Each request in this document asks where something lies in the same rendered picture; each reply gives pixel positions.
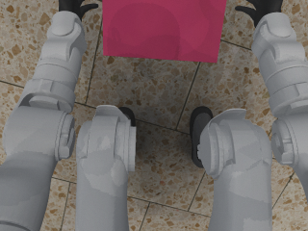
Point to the left robot forearm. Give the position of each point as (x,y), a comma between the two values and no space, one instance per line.
(56,74)

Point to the right robot hand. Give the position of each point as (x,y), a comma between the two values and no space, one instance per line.
(262,7)

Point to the left robot upper arm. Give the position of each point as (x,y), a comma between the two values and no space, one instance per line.
(36,139)

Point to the left robot hand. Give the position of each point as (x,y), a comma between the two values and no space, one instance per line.
(74,6)

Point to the right robot forearm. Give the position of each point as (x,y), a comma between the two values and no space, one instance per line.
(282,63)

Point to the right robot upper arm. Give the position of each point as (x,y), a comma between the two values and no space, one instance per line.
(289,144)

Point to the carton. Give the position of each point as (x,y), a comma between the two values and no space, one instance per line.
(176,30)

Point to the robot right foot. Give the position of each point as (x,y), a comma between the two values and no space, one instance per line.
(200,117)

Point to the left robot shin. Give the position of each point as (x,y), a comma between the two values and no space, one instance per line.
(82,143)

